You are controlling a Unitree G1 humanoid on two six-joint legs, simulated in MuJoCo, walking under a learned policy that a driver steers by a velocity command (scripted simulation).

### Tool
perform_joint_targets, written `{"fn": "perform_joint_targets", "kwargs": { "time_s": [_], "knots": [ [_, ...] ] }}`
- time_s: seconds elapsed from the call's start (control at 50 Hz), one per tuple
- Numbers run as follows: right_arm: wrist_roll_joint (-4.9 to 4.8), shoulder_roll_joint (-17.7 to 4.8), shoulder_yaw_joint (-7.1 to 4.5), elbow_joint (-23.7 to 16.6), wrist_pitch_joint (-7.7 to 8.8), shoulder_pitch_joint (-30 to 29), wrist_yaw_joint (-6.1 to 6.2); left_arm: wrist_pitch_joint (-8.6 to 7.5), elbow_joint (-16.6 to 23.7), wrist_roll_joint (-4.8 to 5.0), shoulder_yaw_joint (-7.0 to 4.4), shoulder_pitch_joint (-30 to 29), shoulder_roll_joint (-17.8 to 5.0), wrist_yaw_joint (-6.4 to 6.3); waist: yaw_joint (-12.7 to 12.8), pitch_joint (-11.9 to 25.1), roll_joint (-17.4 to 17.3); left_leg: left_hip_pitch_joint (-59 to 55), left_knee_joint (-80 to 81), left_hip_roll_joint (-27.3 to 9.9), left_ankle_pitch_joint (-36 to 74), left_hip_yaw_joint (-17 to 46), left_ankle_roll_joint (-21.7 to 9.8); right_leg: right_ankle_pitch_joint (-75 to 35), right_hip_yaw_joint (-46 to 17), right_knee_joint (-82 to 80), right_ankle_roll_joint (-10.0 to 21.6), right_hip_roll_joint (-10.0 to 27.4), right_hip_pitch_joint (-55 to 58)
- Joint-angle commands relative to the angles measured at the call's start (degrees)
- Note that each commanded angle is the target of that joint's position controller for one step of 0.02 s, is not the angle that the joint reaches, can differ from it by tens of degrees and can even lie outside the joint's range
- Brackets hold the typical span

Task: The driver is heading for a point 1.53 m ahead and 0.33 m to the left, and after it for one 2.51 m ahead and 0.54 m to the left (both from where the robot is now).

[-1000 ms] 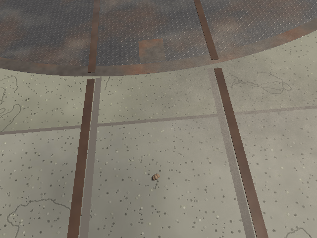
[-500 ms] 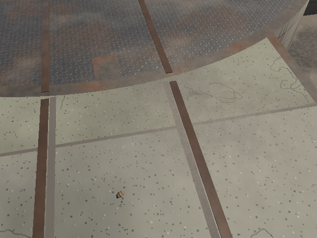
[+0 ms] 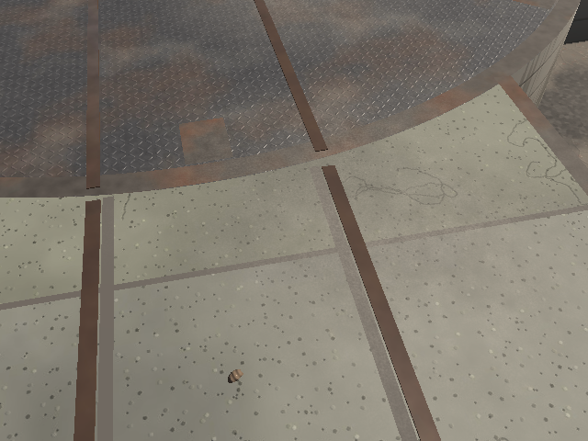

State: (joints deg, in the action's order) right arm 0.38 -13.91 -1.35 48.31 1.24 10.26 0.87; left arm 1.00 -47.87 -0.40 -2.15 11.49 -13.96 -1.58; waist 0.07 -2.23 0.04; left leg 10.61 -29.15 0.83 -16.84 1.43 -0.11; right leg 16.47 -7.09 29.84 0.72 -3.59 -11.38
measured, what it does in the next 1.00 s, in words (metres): walks ahead, turning left: left foot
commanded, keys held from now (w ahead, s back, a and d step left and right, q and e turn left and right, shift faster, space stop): w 0.32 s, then w+q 0.68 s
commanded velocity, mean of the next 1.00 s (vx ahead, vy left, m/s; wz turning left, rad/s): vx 0.40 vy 0.00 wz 0.27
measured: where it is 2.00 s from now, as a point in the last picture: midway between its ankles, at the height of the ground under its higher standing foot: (222, 274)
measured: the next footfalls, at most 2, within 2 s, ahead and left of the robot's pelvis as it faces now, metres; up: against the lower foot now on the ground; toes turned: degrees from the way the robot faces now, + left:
left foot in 0.68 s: +0.42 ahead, +0.11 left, +0.00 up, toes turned +10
right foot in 1.16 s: +0.73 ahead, -0.01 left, +0.00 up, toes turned +26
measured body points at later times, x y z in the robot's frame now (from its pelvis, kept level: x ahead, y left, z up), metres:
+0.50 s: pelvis +0.14 -0.03 +0.01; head +0.16 -0.04 +0.46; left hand +0.10 +0.23 -0.12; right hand +0.32 -0.27 -0.11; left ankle +0.27 +0.14 -0.68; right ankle +0.03 -0.12 -0.74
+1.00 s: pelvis +0.42 +0.04 +0.01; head +0.44 +0.06 +0.46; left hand +0.53 +0.35 -0.08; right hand +0.57 -0.21 -0.10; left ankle +0.38 +0.10 -0.74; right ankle +0.65 -0.10 -0.67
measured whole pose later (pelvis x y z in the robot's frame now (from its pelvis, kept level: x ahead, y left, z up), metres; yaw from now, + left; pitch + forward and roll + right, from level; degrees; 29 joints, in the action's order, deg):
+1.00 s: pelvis +0.42 +0.04 +0.01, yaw +19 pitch +2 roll +0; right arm -0.9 -16.1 -3.3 42.8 3.4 18.3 -0.3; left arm -5.8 -39.2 -1.1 -2.3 6.2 -17.4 -1.0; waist -3.3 -1.9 1.9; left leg 10.1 -19.7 7.9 -10.5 6.4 -5.8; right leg 0.7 -6.9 43.4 -3.6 6.4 -39.8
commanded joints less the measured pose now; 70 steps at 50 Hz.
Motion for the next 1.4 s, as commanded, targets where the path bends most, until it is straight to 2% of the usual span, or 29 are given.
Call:
{"fn": "perform_joint_targets", "kwargs": {
  "time_s": [0.02,0.12,0.2,0.22,0.24,0.26,0.28,0.32,0.38,0.56,0.62,0.66,0.68,0.7,0.72,0.74,0.76,0.78,0.82,0.92,1.0,1.08,1.16,1.18,1.2,1.22,1.24,1.28,1.4],
  "knots": [
    [-0.58,-7.51,-1.83,-1.64,0.41,0.65,0.36,-0.58,1.58,0.61,-1.70,0.75,-6.65,-0.45,-0.29,0.82,-1.59,1.41,6.08,-2.41,-13.37,3.98,-3.37,10.87,-0.53,-2.64,2.13,0.84,-3.33],
    [-1.45,-12.26,-3.16,0.14,2.23,6.11,0.79,-5.00,4.25,1.83,-1.28,-4.42,-4.81,0.73,-2.14,-7.54,-9.67,1.37,19.67,-19.39,-28.46,28.71,-14.75,8.77,5.04,11.50,2.16,3.12,-16.86],
    [-2.11,-10.67,-2.68,-1.94,1.62,-0.28,0.08,-6.30,-0.96,1.83,-2.20,6.03,-5.27,1.99,3.94,-2.08,-8.10,10.68,13.55,-10.38,-12.36,12.81,-8.39,-1.34,8.39,-3.43,3.29,1.35,7.64],
    [-1.70,-8.25,-1.93,-2.51,1.84,-1.33,0.02,-6.12,-2.78,1.64,-2.95,11.08,-6.88,1.91,5.82,-0.08,-4.42,14.63,5.85,-6.97,-7.09,7.92,-6.00,-1.50,3.70,-4.98,3.79,3.69,14.33],
    [-1.33,-4.20,-0.75,-4.43,2.56,-2.72,-0.09,-6.18,-3.86,1.50,-4.15,17.44,-11.42,1.62,7.40,1.81,9.70,23.79,-12.88,0.10,-4.79,-0.94,-1.75,8.40,-15.58,-13.83,8.80,14.37,21.46],
    [-2.12,-6.35,-1.30,-6.20,3.70,-3.51,0.20,-6.71,-3.62,1.05,-4.48,19.65,-13.96,2.35,7.95,0.91,15.80,32.55,-26.23,2.22,-15.02,1.06,-0.88,9.03,-33.59,-19.70,15.96,23.77,22.81],
    [-3.02,-8.80,-2.06,-5.49,4.25,-1.62,-0.08,-7.25,-2.75,0.64,-3.21,15.56,-10.14,2.42,5.01,-1.96,8.58,37.03,-33.91,-1.47,-14.19,4.60,-1.96,8.66,-30.99,-18.88,16.52,24.35,21.54],
    [-2.69,-8.22,-2.04,-4.25,4.98,-0.52,-0.94,-7.50,-1.22,0.64,-2.37,11.51,-7.96,2.52,3.02,-2.84,4.12,39.31,-35.03,-5.36,-4.01,3.77,-3.82,3.88,-20.39,-19.70,12.93,20.35,20.89],
    [-2.11,-6.21,-1.81,-3.99,4.48,-1.62,-2.53,-6.46,-1.56,0.05,-1.30,11.71,-5.70,2.21,2.83,-1.95,5.36,36.69,-31.62,-7.18,4.48,1.32,-2.86,-16.19,-6.64,-20.75,9.45,16.18,18.60],
    [-2.05,-3.82,0.05,-11.35,3.84,-15.04,-4.10,-6.49,-3.51,0.64,-1.56,14.07,-9.66,0.78,4.82,-6.17,3.80,25.96,-5.32,-3.27,20.74,-3.59,-2.15,-23.19,8.87,-25.49,8.21,15.90,11.21],
    [-1.93,-6.31,-1.05,-12.43,3.90,-13.28,-4.96,-5.66,-2.76,0.49,-2.07,12.27,-11.16,0.50,1.53,-2.09,5.26,21.84,-4.03,-0.03,15.71,-5.91,-5.63,-48.70,11.89,-16.55,6.16,17.39,18.27],
    [-2.12,-9.92,-3.18,-10.03,3.28,-1.73,-4.82,-4.17,-1.65,-0.20,-2.47,11.01,-12.38,-0.25,-4.72,6.05,6.90,8.71,-4.66,3.92,11.91,-7.96,-8.20,-65.04,14.02,0.52,4.33,16.72,18.91],
    [-2.21,-12.72,-4.81,-8.05,2.77,7.10,-4.07,-3.88,-0.72,-0.29,-2.31,10.62,-12.44,-0.61,-9.18,10.51,5.03,-6.04,-3.02,3.37,12.96,-4.69,-10.28,-60.22,14.76,14.22,2.49,15.08,9.84],
    [-1.46,-18.36,-6.35,-7.68,2.13,13.75,-3.02,-4.89,1.86,-1.37,-0.67,14.89,-7.22,-0.04,-7.56,18.54,-7.81,-29.15,-3.09,-11.11,7.43,19.48,-18.12,-26.21,14.84,37.53,-0.67,8.18,-13.01],
    [-1.66,-16.80,-5.64,-8.43,2.28,12.80,-2.88,-7.30,2.16,-0.73,0.79,16.57,-4.23,1.28,-5.38,26.97,-11.80,-37.57,8.87,-20.98,-4.87,48.39,-25.65,15.31,3.81,51.73,-1.24,-0.96,-26.53],
    [-1.12,-13.36,-4.79,-8.31,2.50,11.26,-2.65,-9.11,4.25,1.74,-0.95,9.14,-10.24,2.07,-7.44,19.57,-7.52,-32.07,12.84,-18.69,-9.09,43.60,-21.65,11.85,-1.47,54.03,0.30,2.78,-32.63],
    [-1.08,-11.76,-4.36,-8.72,2.80,7.79,-2.51,-9.99,6.25,2.83,-0.90,4.98,-10.83,2.14,-5.65,11.12,-3.80,-22.05,14.30,-16.58,-6.62,34.91,-19.20,6.44,-0.02,50.11,1.36,5.51,-33.39],
    [-0.96,-10.83,-4.00,-9.62,3.17,3.90,-2.63,-10.20,6.43,1.95,-0.94,3.73,-10.18,1.60,-2.72,6.01,1.61,-11.92,15.58,-14.05,-0.21,28.98,-17.91,3.19,0.79,44.83,1.13,7.71,-30.87],
    [0.01,-9.29,-3.52,-11.40,3.48,-0.50,-2.62,-8.75,6.27,0.26,-1.56,6.07,-10.10,0.97,1.55,3.57,-0.19,-0.35,17.84,-10.07,8.50,22.32,-17.10,0.21,0.59,39.38,-0.06,10.38,-23.52],
    [-0.92,-11.12,-4.22,-10.58,3.71,2.66,-1.33,-6.74,10.22,-1.16,-1.16,0.31,-7.53,0.20,0.67,0.92,-1.98,9.48,19.08,-6.24,15.42,14.51,-16.75,-10.45,3.36,24.12,-4.62,9.93,-23.06],
    [-1.83,-12.15,-4.58,-9.23,2.65,7.43,-0.41,-7.58,12.97,-0.41,-0.31,-8.92,-5.53,0.77,-3.65,1.62,-3.15,8.72,16.09,-3.96,11.06,13.52,-13.09,-22.81,4.07,6.44,-5.10,5.91,-18.02],
    [-2.01,-10.90,-4.16,-7.72,1.86,11.15,-0.06,-8.57,14.23,0.56,-0.83,-11.93,-7.64,2.22,-4.92,2.56,-4.76,-0.07,10.34,-7.44,8.69,18.66,-12.43,-21.13,2.52,-0.25,-3.78,5.22,-17.67],
    [-1.17,-9.31,-3.49,-7.39,1.37,10.91,-0.39,-9.45,12.71,0.17,-2.57,-3.01,-10.66,2.25,0.39,6.13,-6.90,-3.73,-0.61,-6.56,20.53,19.84,-9.41,-13.08,4.34,-5.37,1.97,4.75,-4.06],
    [-0.47,-6.61,-2.30,-8.41,1.65,10.58,-0.65,-9.65,11.99,-0.72,-3.37,5.48,-13.52,1.81,4.26,13.90,-2.64,1.78,-14.88,-3.58,16.98,16.01,-7.33,-14.11,-3.26,-3.35,6.19,12.89,9.88],
    [-1.99,-3.62,-1.29,-8.65,2.41,18.59,-0.75,-8.78,9.10,-0.91,-5.12,12.77,-18.41,1.94,2.86,21.80,14.52,22.38,-34.51,5.08,-2.30,7.66,-2.64,-2.88,-26.91,-6.15,16.08,24.23,30.66],
    [-2.28,-7.39,-1.70,-8.27,2.86,17.61,-0.63,-8.37,8.40,0.72,-4.23,14.64,-13.81,2.61,4.25,19.50,14.51,31.61,-42.13,3.55,-15.77,9.36,-2.00,9.52,-37.91,-12.17,16.24,26.62,31.04],
    [-2.59,-11.12,-2.76,-9.01,2.87,11.16,-0.67,-8.08,8.69,1.06,-3.19,11.84,-10.34,2.50,5.19,10.84,7.97,35.29,-45.27,1.04,-11.28,9.86,-2.12,12.36,-30.91,-13.07,13.63,24.65,24.45],
    [-1.10,-9.72,-2.55,-10.90,3.01,4.46,-0.81,-7.34,9.24,0.31,-2.21,6.18,-8.41,2.46,3.08,2.47,2.50,34.24,-40.70,-3.09,-3.85,5.84,-1.73,1.20,-18.95,-15.65,12.17,19.75,11.83],
    [-0.43,-4.94,-1.44,-11.65,2.74,2.07,-1.25,-7.69,7.20,0.78,-2.36,5.90,-9.42,2.38,0.82,1.31,4.89,28.89,-25.18,-6.58,4.75,1.76,0.48,-17.65,-5.50,-21.05,12.88,15.52,3.85]
  ]
}}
